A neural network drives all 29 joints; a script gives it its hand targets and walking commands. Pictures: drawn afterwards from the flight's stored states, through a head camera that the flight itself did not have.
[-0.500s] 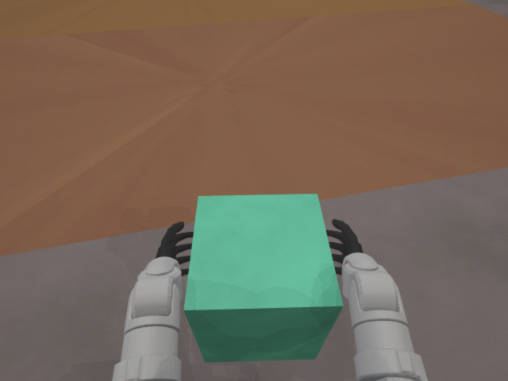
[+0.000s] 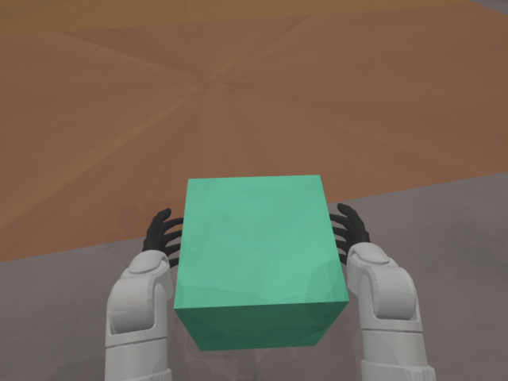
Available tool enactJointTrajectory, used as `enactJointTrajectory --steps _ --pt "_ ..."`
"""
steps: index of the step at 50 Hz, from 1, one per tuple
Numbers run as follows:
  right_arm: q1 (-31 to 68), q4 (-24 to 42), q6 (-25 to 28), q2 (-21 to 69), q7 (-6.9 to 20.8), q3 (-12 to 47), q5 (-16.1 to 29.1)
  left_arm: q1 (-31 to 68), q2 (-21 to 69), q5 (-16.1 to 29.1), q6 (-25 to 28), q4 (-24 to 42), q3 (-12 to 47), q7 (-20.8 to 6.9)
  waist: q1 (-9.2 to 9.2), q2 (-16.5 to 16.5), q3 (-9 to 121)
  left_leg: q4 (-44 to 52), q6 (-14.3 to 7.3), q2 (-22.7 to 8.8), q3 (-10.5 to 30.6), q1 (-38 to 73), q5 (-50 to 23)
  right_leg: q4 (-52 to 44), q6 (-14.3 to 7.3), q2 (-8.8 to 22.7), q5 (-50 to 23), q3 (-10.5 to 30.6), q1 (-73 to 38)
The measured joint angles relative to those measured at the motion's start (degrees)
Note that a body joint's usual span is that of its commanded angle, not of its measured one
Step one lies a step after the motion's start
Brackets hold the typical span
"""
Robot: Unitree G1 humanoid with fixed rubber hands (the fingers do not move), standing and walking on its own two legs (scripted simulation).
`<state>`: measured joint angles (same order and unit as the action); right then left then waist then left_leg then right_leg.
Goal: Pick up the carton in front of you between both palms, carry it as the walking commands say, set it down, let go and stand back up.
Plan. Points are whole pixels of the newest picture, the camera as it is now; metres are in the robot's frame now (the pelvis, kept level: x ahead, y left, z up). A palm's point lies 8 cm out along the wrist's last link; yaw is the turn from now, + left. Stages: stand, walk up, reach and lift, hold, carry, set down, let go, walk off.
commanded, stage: carry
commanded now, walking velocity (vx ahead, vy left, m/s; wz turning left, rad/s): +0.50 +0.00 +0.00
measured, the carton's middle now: (256, 268) +0.30 +0.01 +0.02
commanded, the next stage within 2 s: none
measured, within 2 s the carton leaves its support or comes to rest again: neither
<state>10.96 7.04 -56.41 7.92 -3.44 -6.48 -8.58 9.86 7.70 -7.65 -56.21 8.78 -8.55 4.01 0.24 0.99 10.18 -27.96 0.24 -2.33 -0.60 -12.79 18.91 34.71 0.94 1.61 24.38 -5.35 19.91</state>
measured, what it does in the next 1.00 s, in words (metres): walks ahead: left foot, then right foot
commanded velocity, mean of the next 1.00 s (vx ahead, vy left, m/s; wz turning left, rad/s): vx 0.50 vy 0.00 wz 0.00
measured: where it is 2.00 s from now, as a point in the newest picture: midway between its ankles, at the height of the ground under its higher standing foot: (239, 201)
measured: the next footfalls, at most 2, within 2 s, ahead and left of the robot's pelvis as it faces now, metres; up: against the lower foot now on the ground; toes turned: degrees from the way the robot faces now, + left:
left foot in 0.28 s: +0.23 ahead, +0.12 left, +0.00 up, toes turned +13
right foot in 0.72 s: +0.59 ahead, -0.07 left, +0.00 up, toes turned -10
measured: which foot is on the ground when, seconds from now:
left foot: down 0.00-0.06, up 0.08-0.26, down 0.28-0.74, up 0.76-1.00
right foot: down 0.00-0.30, up 0.32-0.70, down 0.72-1.00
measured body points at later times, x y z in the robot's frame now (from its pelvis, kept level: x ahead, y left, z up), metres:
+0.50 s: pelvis +0.25 +0.04 +0.01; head +0.23 +0.04 +0.46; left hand +0.51 +0.19 +0.09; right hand +0.49 -0.12 +0.09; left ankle +0.19 +0.11 -0.74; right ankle +0.26 -0.09 -0.68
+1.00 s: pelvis +0.58 +0.00 +0.01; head +0.58 -0.02 +0.46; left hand +0.80 +0.18 +0.09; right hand +0.83 -0.13 +0.08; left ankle +0.63 +0.16 -0.68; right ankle +0.55 -0.06 -0.74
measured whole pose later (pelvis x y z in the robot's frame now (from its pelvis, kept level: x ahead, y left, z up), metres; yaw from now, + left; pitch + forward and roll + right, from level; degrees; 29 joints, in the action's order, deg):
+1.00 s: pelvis +0.58 +0.00 +0.01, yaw +5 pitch +4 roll +2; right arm -5.6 29.2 -65.6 7.8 -6.1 -1.2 -4.1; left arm -5.3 7.8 -2.4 -64.5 28.4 -2.1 7.0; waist 2.0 -0.3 6.7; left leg -49.6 -0.1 -7.0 -6.2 -34.5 9.0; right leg 16.4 -3.8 1.8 12.2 -14.1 9.0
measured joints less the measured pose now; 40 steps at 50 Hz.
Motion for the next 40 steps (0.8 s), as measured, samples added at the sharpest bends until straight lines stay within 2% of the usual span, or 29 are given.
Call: enactJointTrajectory --steps 1,3,5,8,10,13,14,15,16,18,20,21,23,27,33,35,36,37,38,40 --pt "-0.7 2.5 -1.3 -0.1 -0.3 0.3 0.5 -0.3 0.0 0.7 -1.2 1.9 0.5 0.3 -0.05 0.3 0.0 0.0 0.2 -0.3 0.1 0.4 0.5 -3.7 0.0 -0.5 -2.4 -1.5 -0.9" --pt "-2.6 7.5 -3.8 -0.4 -1.0 0.2 1.6 -0.8 0.0 1.7 -3.2 4.9 2.0 0.9 -0.62 1.0 0.2 -3.6 0.1 -1.0 0.5 -0.4 3.2 -7.6 -1.2 -1.1 -10.1 -3.1 -2.8" --pt "-5.4 11.4 -6.1 -0.6 -1.8 -0.3 3.0 -1.8 -0.1 2.4 -5.2 6.5 4.2 1.5 -0.83 0.6 1.1 -12.1 -0.5 -1.2 -1.7 -4.0 7.1 -6.5 -2.1 -0.6 -9.2 -4.2 -3.5" --pt "-8.5 15.0 -9.4 -0.7 -3.4 0.6 4.9 -5.2 -0.4 3.3 -8.6 10.4 5.7 2.7 -0.45 -1.6 1.5 -18.9 -0.9 -0.2 -4.9 -10.0 11.4 -8.6 -1.8 1.0 -6.1 -4.1 -6.4" --pt "-9.9 17.1 -10.8 -0.7 -3.7 1.5 5.9 -7.7 -0.4 3.8 -10.4 14.1 6.2 3.4 0.24 -2.7 1.1 -15.7 -0.8 0.1 -6.7 -12.6 8.1 -11.0 -0.8 1.9 -5.9 -3.7 -9.0" --pt "-11.0 20.3 -11.8 -0.6 -3.9 2.5 6.8 -9.8 -0.3 4.8 -12.0 19.1 6.2 4.4 1.31 -3.6 -0.3 -5.4 -0.7 0.5 -9.6 -12.9 -0.1 -11.2 0.5 3.1 -3.4 -3.2 -12.5" --pt "-10.9 21.3 -12.0 -0.6 -4.0 2.8 7.0 -10.1 -0.3 5.2 -12.3 20.6 6.1 4.7 1.59 -3.5 -0.8 -2.4 -0.9 0.6 -10.7 -11.8 -2.8 -9.2 1.0 3.5 -1.3 -2.9 -13.2" --pt "-10.7 21.7 -12.1 -0.6 -4.1 3.3 7.2 -10.3 -0.4 5.5 -12.5 21.7 5.6 4.9 1.87 -3.7 -1.0 -2.1 -2.1 0.8 -11.6 -10.7 -7.3 -5.4 1.2 4.3 1.1 -2.5 -12.9" --pt "-10.4 21.3 -11.9 -0.6 -4.3 3.9 7.3 -10.5 -0.4 6.0 -12.7 22.2 4.9 5.0 1.71 -3.8 -0.8 -3.9 -3.2 1.0 -12.4 -10.5 -7.5 0.8 1.0 5.1 2.4 -2.1 -10.9" --pt "-10.3 20.5 -12.4 -0.6 -4.8 4.4 7.3 -10.2 -0.4 6.8 -13.7 21.9 3.8 5.3 1.14 -2.8 -0.6 -5.2 -4.7 0.9 -12.8 -9.0 -3.3 15.9 0.1 4.3 3.7 -0.1 -4.3" --pt "-11.1 20.8 -13.2 -0.6 -5.2 4.1 7.5 -9.7 -0.4 7.4 -14.4 20.8 3.8 5.4 0.22 -1.6 -0.4 -2.8 -4.4 1.0 -12.7 -6.3 -1.9 26.0 -0.8 3.5 2.7 0.3 2.5" --pt "-11.6 21.3 -13.5 -0.5 -5.4 3.9 7.5 -9.5 -0.4 7.6 -14.5 20.2 4.0 5.4 -0.35 -1.2 -0.3 -0.8 -3.9 1.0 -12.6 -4.6 -2.1 27.5 -1.1 3.5 1.1 0.1 5.3" --pt "-12.3 22.1 -13.8 -0.5 -5.6 3.5 7.5 -9.5 -0.4 7.5 -14.3 19.6 4.6 5.1 -1.5 -0.4 -0.3 3.6 -3.6 1.1 -12.2 -0.8 -2.4 25.4 -1.2 3.5 -3.2 -0.5 9.5" --pt "-12.6 23.3 -13.5 -0.5 -5.7 3.5 7.5 -10.2 -0.3 6.4 -13.1 20.4 5.4 4.0 -3.16 0.3 -0.6 10.6 -2.5 0.8 -11.3 6.7 -2.0 12.8 -0.8 3.4 -11.2 -1.9 14.3" --pt "-12.6 23.3 -12.9 -0.5 -5.0 4.1 7.7 -12.9 -0.1 5.2 -12.1 22.8 6.0 3.7 -2.86 -0.1 -1.8 12.9 0.5 -0.4 -10.5 16.9 4.2 -2.8 -2.3 2.1 -19.7 -6.4 13.7" --pt "-13.0 23.5 -12.9 -0.4 -4.8 4.2 7.4 -13.2 -0.1 5.1 -12.1 23.0 6.1 3.7 -2.26 0.3 -2.5 8.4 1.7 -1.7 -10.3 18.8 8.6 -6.0 -2.9 0.9 -19.3 -8.7 10.3" --pt "-13.1 23.5 -12.8 -0.5 -4.7 4.0 7.2 -13.0 -0.1 5.1 -11.9 22.4 6.3 3.6 -1.7 0.7 -2.7 2.7 1.9 -3.0 -10.3 18.0 11.3 -5.8 -3.9 0.3 -19.4 -9.5 8.9" --pt "-13.0 22.8 -12.6 -0.5 -4.5 3.6 7.0 -12.5 -0.1 5.0 -11.5 21.0 6.5 3.6 -0.92 1.6 -3.0 -6.5 1.6 -4.6 -9.4 14.8 10.0 -2.7 -5.5 0.0 -18.1 -10.3 9.1" --pt "-12.9 21.9 -12.6 -0.5 -4.5 3.2 6.8 -12.0 -0.2 5.0 -11.3 19.5 6.6 3.6 -0.09 1.5 -3.3 -17.2 1.3 -4.7 -6.8 10.1 9.0 -0.5 -6.6 0.2 -16.1 -10.6 9.1" --pt "-13.1 20.9 -12.6 -0.5 -4.3 3.0 6.3 -11.9 -0.2 5.0 -11.2 17.9 6.5 3.6 0.89 0.7 -4.3 -34.3 0.1 -3.2 -2.8 0.3 6.4 -1.3 -7.0 0.5 -14.0 -10.7 6.7"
